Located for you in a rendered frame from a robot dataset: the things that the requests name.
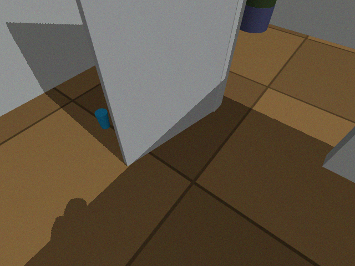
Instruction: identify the cup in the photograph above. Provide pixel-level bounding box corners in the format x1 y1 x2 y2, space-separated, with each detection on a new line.
95 108 110 129

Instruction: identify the potted plant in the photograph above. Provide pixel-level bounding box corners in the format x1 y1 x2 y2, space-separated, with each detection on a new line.
240 0 277 33

